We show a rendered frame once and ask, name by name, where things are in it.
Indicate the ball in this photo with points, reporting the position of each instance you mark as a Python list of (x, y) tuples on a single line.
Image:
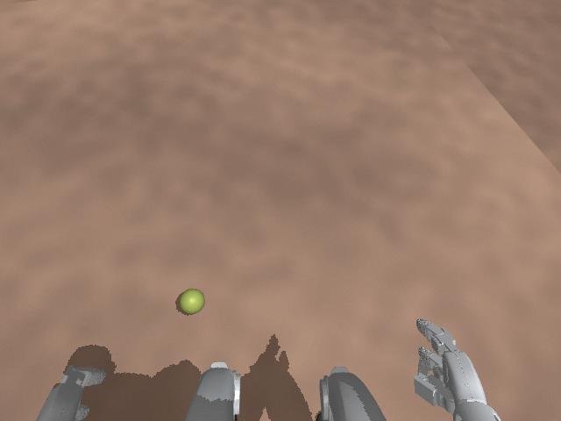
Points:
[(192, 301)]

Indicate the left robot hand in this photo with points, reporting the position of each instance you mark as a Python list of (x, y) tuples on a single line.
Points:
[(63, 402)]

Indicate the right robot hand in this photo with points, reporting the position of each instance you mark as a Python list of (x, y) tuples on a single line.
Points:
[(455, 379)]

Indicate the right robot arm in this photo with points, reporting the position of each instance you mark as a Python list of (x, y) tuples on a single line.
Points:
[(475, 411)]

